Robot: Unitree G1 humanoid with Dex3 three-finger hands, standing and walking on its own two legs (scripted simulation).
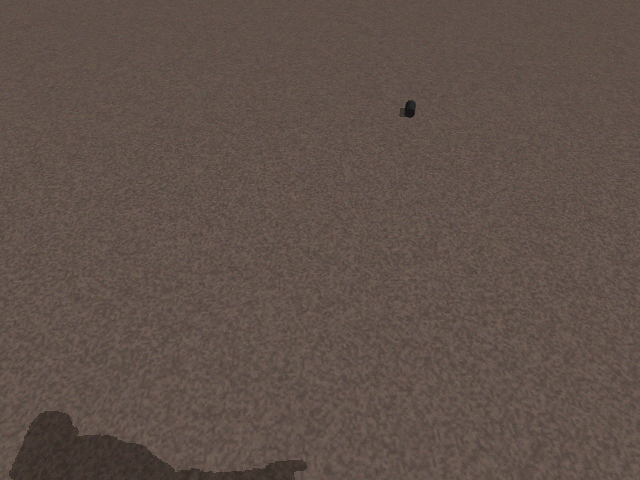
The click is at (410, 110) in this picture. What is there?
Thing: lying can
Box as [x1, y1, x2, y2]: [404, 100, 415, 117]
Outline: 412,100 406,102 404,113 407,117 410,117 414,114 415,103
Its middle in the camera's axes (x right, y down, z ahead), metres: +0.53 -0.77 +2.30
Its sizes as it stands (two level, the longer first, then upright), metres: 0.095 0.059 0.059
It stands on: the floor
